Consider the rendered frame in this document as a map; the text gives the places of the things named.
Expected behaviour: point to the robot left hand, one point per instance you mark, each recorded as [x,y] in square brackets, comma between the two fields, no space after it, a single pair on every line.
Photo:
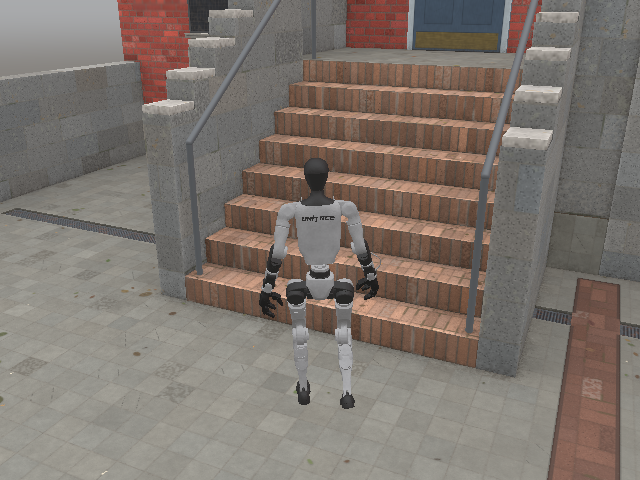
[264,302]

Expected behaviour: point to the robot right forearm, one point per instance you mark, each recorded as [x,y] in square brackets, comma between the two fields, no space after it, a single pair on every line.
[367,263]

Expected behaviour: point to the robot right foot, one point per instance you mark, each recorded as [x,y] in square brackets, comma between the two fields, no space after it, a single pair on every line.
[347,401]

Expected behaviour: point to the right robot upper arm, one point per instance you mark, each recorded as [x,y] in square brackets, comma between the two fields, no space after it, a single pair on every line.
[349,210]

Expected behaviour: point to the left robot shin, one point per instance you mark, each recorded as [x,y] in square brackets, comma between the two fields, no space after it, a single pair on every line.
[301,360]

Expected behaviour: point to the robot right hand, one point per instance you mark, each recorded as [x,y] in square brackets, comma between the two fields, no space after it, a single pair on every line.
[367,284]

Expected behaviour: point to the left robot upper arm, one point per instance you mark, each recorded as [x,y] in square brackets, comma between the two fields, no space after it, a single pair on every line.
[286,212]

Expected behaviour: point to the robot left forearm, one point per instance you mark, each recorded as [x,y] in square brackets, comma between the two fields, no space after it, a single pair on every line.
[271,273]

